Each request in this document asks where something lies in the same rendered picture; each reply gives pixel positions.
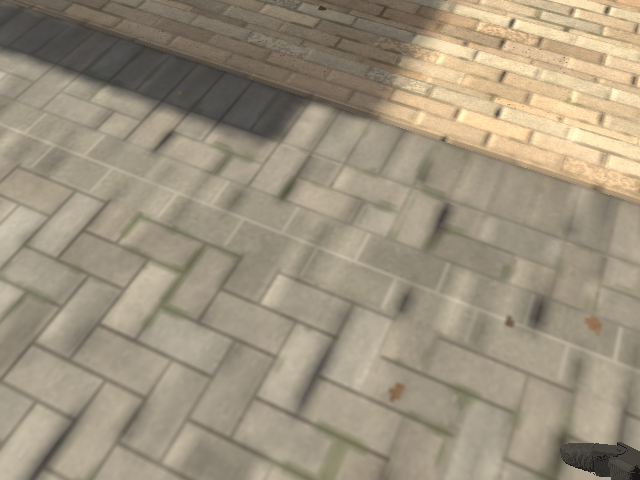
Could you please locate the right robot hand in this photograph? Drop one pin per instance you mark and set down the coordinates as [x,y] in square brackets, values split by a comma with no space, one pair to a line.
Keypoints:
[620,462]

